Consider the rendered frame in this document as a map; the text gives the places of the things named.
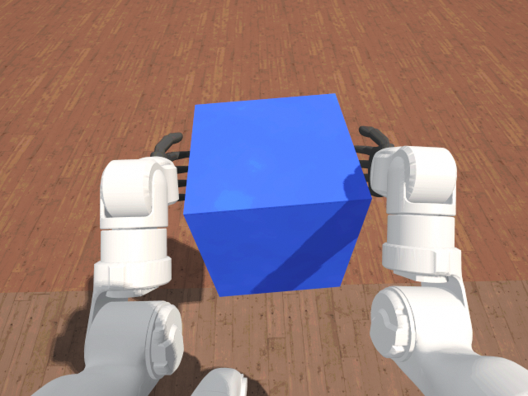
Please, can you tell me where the right robot hand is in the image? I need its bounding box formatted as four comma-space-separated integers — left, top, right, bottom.
354, 126, 394, 197

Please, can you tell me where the robot left upper arm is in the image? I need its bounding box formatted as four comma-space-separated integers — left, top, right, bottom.
31, 300, 184, 396

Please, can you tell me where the carton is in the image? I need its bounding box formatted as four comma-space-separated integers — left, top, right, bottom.
183, 93, 372, 297

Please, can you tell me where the robot right forearm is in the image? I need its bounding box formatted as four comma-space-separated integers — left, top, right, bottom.
370, 146, 473, 344

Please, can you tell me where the left robot hand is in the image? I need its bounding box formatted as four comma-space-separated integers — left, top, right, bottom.
150, 132, 190, 201

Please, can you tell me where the robot right upper arm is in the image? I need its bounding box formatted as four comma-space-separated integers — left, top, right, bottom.
370, 286, 528, 396

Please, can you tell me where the left robot thigh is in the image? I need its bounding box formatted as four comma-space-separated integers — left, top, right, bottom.
191, 368, 248, 396

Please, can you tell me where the robot left forearm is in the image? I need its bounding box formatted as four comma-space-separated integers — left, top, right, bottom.
84, 157, 179, 365

